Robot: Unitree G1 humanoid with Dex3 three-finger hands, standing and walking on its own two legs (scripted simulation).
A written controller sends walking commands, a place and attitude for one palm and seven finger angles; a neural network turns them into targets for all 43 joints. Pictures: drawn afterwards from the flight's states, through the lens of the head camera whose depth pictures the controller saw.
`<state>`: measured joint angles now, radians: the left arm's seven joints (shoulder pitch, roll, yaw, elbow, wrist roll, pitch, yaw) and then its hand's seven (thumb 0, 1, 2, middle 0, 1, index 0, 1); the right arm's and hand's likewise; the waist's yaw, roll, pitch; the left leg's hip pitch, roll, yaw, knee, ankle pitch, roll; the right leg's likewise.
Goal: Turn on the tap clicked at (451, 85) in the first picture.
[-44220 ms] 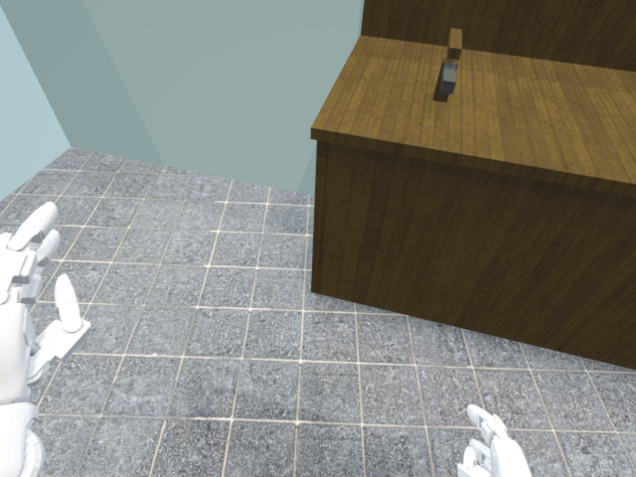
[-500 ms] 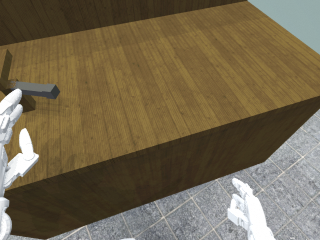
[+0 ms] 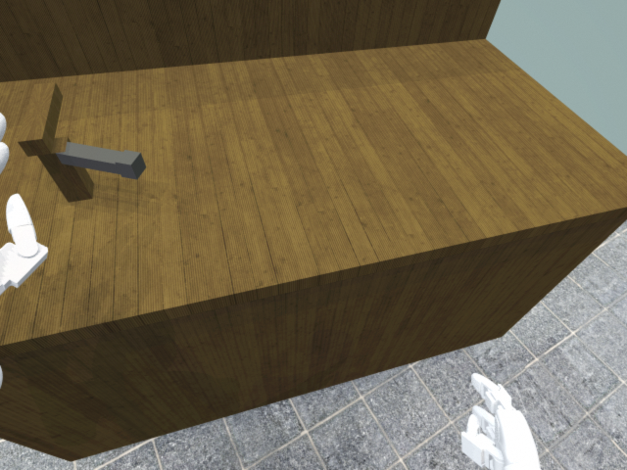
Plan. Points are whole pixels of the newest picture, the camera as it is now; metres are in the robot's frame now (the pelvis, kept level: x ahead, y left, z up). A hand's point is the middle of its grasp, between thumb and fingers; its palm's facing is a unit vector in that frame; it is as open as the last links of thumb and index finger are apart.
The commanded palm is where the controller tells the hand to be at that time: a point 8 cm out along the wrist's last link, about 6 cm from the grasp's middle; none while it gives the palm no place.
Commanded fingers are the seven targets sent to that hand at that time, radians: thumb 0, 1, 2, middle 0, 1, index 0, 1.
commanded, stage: come to a stop and stand still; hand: left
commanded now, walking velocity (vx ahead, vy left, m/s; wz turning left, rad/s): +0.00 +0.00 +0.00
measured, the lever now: (131, 164) +0.47 +0.33 +0.09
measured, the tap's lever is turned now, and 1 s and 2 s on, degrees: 62 62 62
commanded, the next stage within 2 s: none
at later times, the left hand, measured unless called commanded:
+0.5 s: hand out of the picture +0.16 +0.34 +0.18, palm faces +0.44 -0.85 -0.30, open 7.4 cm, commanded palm +0.10 +0.37 +0.17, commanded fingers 0.00 0.90 0.90 -0.20 -0.30 -0.20 -0.30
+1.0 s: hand out of the picture +0.10 +0.39 +0.16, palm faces +0.55 -0.75 -0.36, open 7.4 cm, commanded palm +0.04 +0.41 +0.17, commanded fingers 0.00 0.90 0.90 -0.20 -0.30 -0.20 -0.30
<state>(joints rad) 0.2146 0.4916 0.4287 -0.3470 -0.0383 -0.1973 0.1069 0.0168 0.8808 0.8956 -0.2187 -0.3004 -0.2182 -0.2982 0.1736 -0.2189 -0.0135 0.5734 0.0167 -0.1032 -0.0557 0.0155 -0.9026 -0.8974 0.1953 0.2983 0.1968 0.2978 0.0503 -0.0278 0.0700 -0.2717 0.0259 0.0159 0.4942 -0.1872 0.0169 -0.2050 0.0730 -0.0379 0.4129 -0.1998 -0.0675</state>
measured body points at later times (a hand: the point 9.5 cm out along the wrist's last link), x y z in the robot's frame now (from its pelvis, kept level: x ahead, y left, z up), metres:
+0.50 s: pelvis -0.05 +0.09 +0.00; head -0.06 +0.12 +0.44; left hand +0.13 +0.38 +0.19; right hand +0.13 -0.11 -0.06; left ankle +0.03 +0.13 -0.74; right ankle +0.00 -0.06 -0.73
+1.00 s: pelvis -0.07 +0.11 +0.00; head -0.07 +0.13 +0.45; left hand +0.07 +0.43 +0.18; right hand +0.14 -0.08 -0.07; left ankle +0.03 +0.14 -0.74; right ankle +0.00 -0.05 -0.73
